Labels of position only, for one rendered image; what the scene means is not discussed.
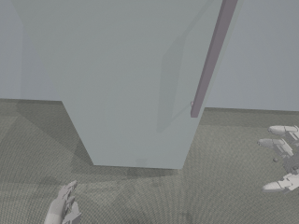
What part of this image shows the robot right hand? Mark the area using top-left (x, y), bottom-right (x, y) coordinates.
top-left (257, 125), bottom-right (299, 195)

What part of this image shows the handle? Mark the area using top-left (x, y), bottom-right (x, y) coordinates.
top-left (191, 0), bottom-right (238, 118)

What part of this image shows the robot left hand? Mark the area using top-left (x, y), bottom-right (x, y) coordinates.
top-left (44, 180), bottom-right (82, 224)

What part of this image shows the fridge door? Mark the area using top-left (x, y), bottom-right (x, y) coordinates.
top-left (11, 0), bottom-right (243, 170)

